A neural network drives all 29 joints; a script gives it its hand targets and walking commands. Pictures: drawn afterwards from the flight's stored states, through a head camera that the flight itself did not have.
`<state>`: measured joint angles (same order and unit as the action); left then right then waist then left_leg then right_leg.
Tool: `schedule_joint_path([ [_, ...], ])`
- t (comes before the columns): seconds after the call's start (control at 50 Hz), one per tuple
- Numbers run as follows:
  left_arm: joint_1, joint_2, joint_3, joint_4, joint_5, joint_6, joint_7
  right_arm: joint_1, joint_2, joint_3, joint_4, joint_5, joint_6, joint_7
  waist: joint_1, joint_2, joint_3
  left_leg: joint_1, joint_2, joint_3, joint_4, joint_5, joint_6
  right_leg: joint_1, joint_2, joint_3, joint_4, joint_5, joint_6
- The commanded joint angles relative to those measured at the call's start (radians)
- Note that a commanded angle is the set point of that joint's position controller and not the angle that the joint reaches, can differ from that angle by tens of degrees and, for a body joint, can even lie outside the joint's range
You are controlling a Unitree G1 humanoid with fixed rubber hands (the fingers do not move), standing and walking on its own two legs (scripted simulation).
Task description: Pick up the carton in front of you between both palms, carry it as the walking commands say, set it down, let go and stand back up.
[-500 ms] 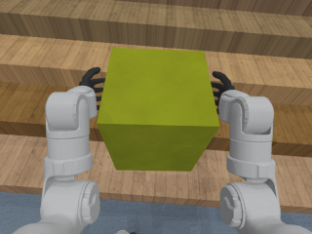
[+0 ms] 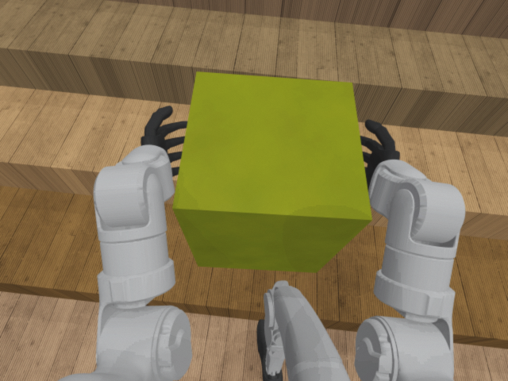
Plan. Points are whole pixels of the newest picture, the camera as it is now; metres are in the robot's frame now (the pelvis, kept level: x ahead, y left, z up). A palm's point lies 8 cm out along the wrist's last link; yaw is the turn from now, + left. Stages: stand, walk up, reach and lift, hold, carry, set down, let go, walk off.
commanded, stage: carry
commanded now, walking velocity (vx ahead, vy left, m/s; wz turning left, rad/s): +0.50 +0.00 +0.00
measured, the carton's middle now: (265, 186) +0.40 -0.03 +0.05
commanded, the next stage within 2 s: none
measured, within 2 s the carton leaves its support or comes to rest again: neither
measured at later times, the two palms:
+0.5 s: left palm out of the picture +0.72 +0.06 +0.42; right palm out of the picture +0.72 -0.24 +0.38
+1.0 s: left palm out of the picture +1.01 -0.10 +0.58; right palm out of the picture +1.05 -0.39 +0.58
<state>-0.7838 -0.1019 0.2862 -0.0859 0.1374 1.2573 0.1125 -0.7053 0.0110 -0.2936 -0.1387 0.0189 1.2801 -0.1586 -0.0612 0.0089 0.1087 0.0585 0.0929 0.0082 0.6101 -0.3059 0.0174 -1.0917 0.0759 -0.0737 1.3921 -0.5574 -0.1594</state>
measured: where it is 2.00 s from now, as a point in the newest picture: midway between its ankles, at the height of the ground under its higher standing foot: outside the picture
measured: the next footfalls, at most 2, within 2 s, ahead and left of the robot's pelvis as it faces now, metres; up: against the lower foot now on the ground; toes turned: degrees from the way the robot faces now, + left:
left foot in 0.40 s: +0.42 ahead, -0.03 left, +0.31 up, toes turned +6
right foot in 0.78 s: +0.75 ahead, -0.35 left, +0.46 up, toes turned -7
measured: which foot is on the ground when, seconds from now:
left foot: down 0.00-0.00, up 0.02-0.38, down 0.40-0.78, up 0.80-1.00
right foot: down 0.00-0.40, up 0.42-0.76, down 0.78-1.00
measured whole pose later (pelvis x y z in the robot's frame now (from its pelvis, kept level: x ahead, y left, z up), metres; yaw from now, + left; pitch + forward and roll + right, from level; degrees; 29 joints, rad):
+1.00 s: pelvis +0.65 -0.28 +0.44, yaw -1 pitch +3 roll +0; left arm -0.87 -0.01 0.31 0.09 0.06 1.38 0.16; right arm -0.96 0.00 -0.34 0.16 -0.11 1.40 -0.13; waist 0.12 0.04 0.08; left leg -0.86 -0.03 -0.01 1.80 -0.21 0.10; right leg -0.53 0.02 -0.15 0.80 -0.32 -0.10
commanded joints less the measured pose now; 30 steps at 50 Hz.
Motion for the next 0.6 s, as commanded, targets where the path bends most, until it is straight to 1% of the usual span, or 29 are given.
schedule_joint_path([
  [0.0,-0.586,-0.823,-0.691,-0.113,-0.360,-0.030,-0.131,-0.922,1.069,0.792,-0.176,0.468,-0.031,0.276,0.284,-0.408,-1.100,-0.515,-0.335,-0.287,1.134,-0.139,-0.055,1.432,-0.312,0.844,-0.728,1.395,-0.133],
  [0.02,-0.533,-0.874,-0.734,-0.143,-0.404,-0.036,-0.138,-0.825,1.007,0.761,-0.134,0.406,-0.035,0.265,0.250,-0.355,-1.150,-0.478,-0.357,-0.379,1.197,-0.054,-0.020,1.404,-0.258,0.909,-0.765,1.274,-0.091],
  [0.04,-0.580,-0.924,-0.771,-0.231,-0.454,-0.043,-0.153,-0.769,1.010,0.755,-0.158,0.363,-0.043,0.249,0.212,-0.204,-1.062,-0.512,-0.331,-0.319,1.186,-0.006,-0.012,1.359,-0.240,0.807,-0.727,1.124,-0.068],
  [0.06,-0.654,-0.970,-0.799,-0.291,-0.511,-0.043,-0.173,-0.735,0.992,0.746,-0.166,0.319,-0.049,0.232,0.175,-0.091,-0.881,-0.580,-0.298,-0.189,1.144,0.031,-0.009,1.265,-0.176,0.662,-0.726,1.186,-0.048],
  [0.08,-0.675,-0.985,-0.836,-0.311,-0.547,-0.045,-0.192,-0.672,0.983,0.724,-0.151,0.273,-0.059,0.215,0.141,-0.176,-0.895,-0.651,-0.273,-0.213,1.166,0.021,-0.009,1.312,-0.233,0.608,-0.701,1.375,-0.073],
  [0.1,-0.665,-1.011,-0.866,-0.299,-0.584,-0.050,-0.208,-0.662,0.950,0.713,-0.159,0.231,-0.067,0.202,0.187,-0.215,-0.925,-0.736,-0.255,-0.194,1.231,-0.041,0.004,1.425,-0.231,0.607,-0.708,1.304,-0.097],
  [0.12,-0.633,-1.017,-0.883,-0.280,-0.602,-0.056,-0.224,-0.625,0.951,0.709,-0.149,0.192,-0.076,0.193,0.225,-0.201,-0.887,-0.866,-0.253,-0.155,1.263,-0.101,0.015,1.484,-0.205,0.605,-0.750,1.165,-0.104],
  [0.16,-0.645,-1.048,-0.924,-0.246,-0.634,-0.070,-0.253,-0.561,0.934,0.697,-0.110,0.120,-0.103,0.186,0.243,-0.083,-0.798,-1.038,-0.210,-0.065,1.195,-0.191,0.028,1.585,-0.220,0.557,-0.812,1.096,-0.087],
  [0.18,-0.659,-1.064,-0.939,-0.215,-0.650,-0.080,-0.268,-0.542,0.923,0.680,-0.077,0.092,-0.119,0.185,0.214,0.010,-0.712,-1.047,-0.167,0.027,1.045,-0.171,0.027,1.531,-0.225,0.514,-0.854,1.301,-0.058],
  [0.2,-0.657,-1.059,-0.938,-0.181,-0.650,-0.091,-0.279,-0.501,0.899,0.662,-0.026,0.062,-0.132,0.184,0.240,0.029,-0.651,-1.049,-0.157,0.076,0.916,-0.182,0.021,1.511,-0.218,0.479,-0.883,1.424,-0.019],
  [0.22,-0.646,-1.046,-0.921,-0.134,-0.651,-0.102,-0.286,-0.474,0.878,0.642,0.023,0.040,-0.142,0.187,0.269,-0.021,-0.645,-1.092,-0.168,0.122,0.940,-0.203,0.036,1.551,-0.212,0.468,-0.906,1.551,0.017],
  [0.24,-0.643,-1.043,-0.914,-0.083,-0.647,-0.113,-0.292,-0.446,0.869,0.626,0.055,0.025,-0.149,0.189,0.277,-0.033,-0.636,-1.120,-0.164,0.128,0.909,-0.211,0.046,1.556,-0.217,0.476,-0.923,1.539,0.020],
  [0.26,-0.644,-1.042,-0.907,-0.044,-0.649,-0.123,-0.298,-0.444,0.855,0.620,0.074,0.017,-0.156,0.189,0.287,-0.103,-0.620,-1.218,-0.164,0.146,0.995,-0.254,0.060,1.606,-0.220,0.520,-0.928,1.525,0.003],
  [0.28,-0.669,-1.056,-0.898,-0.018,-0.658,-0.120,-0.306,-0.477,0.847,0.609,0.105,0.018,-0.165,0.182,0.243,-0.063,-0.556,-1.326,-0.173,0.193,1.038,-0.341,0.071,1.605,-0.172,0.469,-0.895,1.691,0.006],
  [0.3,-0.668,-1.051,-0.877,0.025,-0.661,-0.118,-0.307,-0.483,0.816,0.583,0.130,0.003,-0.160,0.174,0.283,-0.084,-0.521,-1.336,-0.192,0.214,0.946,-0.404,0.075,1.612,-0.166,0.486,-0.896,1.799,0.022],
  [0.32,-0.648,-1.030,-0.847,0.057,-0.658,-0.116,-0.304,-0.490,0.813,0.578,0.143,0.006,-0.156,0.169,0.267,-0.049,-0.534,-1.202,-0.205,0.222,0.792,-0.349,0.078,1.530,-0.159,0.487,-0.924,1.881,0.057],
  [0.34,-0.669,-1.047,-0.833,0.065,-0.661,-0.115,-0.301,-0.515,0.824,0.590,0.120,0.012,-0.153,0.167,0.168,0.022,-0.611,-0.675,-0.241,0.212,0.338,-0.311,0.086,1.191,-0.117,0.342,-0.977,2.035,0.119],
  [0.36,-0.701,-1.039,-0.812,0.059,-0.673,-0.110,-0.298,-0.554,0.809,0.602,0.085,0.037,-0.143,0.167,0.092,-0.007,-0.648,-0.329,-0.341,0.316,0.144,-0.079,0.040,1.005,-0.108,0.346,-0.944,2.021,0.170],
  [0.38,-0.755,-1.039,-0.794,0.038,-0.671,-0.101,-0.296,-0.552,0.830,0.626,0.084,0.066,-0.134,0.170,-0.072,0.023,-0.733,0.112,-0.239,0.136,0.064,0.216,0.157,0.671,-0.036,0.289,-0.492,1.758,0.277],
  [0.4,-0.740,-1.042,-0.771,0.049,-0.648,-0.084,-0.300,-0.550,0.842,0.646,0.082,0.096,-0.131,0.172,-0.115,0.198,-0.797,0.294,0.074,-0.382,-0.111,0.630,0.386,0.368,0.088,0.265,0.155,0.208,0.284],
  [0.42,-0.744,-0.997,-0.742,0.031,-0.636,-0.057,-0.305,-0.503,0.837,0.653,0.116,0.097,-0.125,0.168,-0.159,0.188,-0.971,0.424,0.322,-0.824,0.000,0.905,0.585,0.210,0.109,0.350,0.737,0.057,0.267],
  [0.44,-0.751,-0.963,-0.704,0.031,-0.621,-0.036,-0.305,-0.572,0.869,0.694,0.081,0.128,-0.106,0.168,-0.173,0.070,-0.855,0.386,0.257,-0.833,-0.002,0.806,0.534,0.028,0.062,0.395,0.924,0.043,0.176],
  [0.46,-0.721,-0.916,-0.652,0.049,-0.583,-0.018,-0.297,-0.653,0.911,0.738,0.016,0.196,-0.079,0.175,-0.142,-0.082,-0.771,0.358,0.264,-0.799,-0.050,0.539,0.469,-0.109,0.037,0.418,0.951,0.019,0.126],
  [0.48,-0.666,-0.840,-0.591,0.054,-0.515,0.000,-0.280,-0.773,0.977,0.806,-0.051,0.297,-0.053,0.187,-0.085,-0.278,-0.705,0.298,0.248,-0.715,-0.110,0.344,0.382,-0.113,-0.019,0.353,0.862,0.078,0.082],
  [0.5,-0.615,-0.772,-0.541,0.067,-0.447,0.019,-0.257,-0.915,1.027,0.849,-0.103,0.397,-0.035,0.200,-0.051,-0.339,-0.590,0.163,0.200,-0.596,-0.155,0.232,0.313,-0.059,-0.046,0.278,0.715,0.117,0.077],
  [0.52,-0.567,-0.719,-0.501,0.082,-0.380,0.029,-0.232,-1.020,1.050,0.870,-0.134,0.475,-0.024,0.212,-0.026,-0.368,-0.525,-0.002,0.192,-0.506,-0.170,0.179,0.263,0.025,-0.074,0.246,0.583,0.139,0.076],
  [0.54,-0.542,-0.664,-0.443,0.121,-0.317,0.036,-0.213,-1.103,1.065,0.875,-0.128,0.529,-0.011,0.225,-0.007,-0.337,-0.466,-0.137,0.162,-0.433,-0.182,0.179,0.231,0.083,-0.088,0.197,0.478,0.131,0.083],
  [0.56,-0.539,-0.606,-0.388,0.164,-0.258,0.038,-0.197,-1.152,1.059,0.869,-0.091,0.556,0.003,0.238,-0.005,-0.276,-0.419,-0.217,0.126,-0.366,-0.234,0.231,0.213,0.111,-0.101,0.112,0.397,0.182,0.089],
  [0.58,-0.565,-0.576,-0.353,0.185,-0.221,0.046,-0.183,-1.179,1.056,0.849,-0.035,0.577,0.013,0.248,-0.039,-0.099,-0.405,-0.197,0.133,-0.346,-0.285,0.320,0.235,0.076,-0.098,0.063,0.463,0.167,0.085],
])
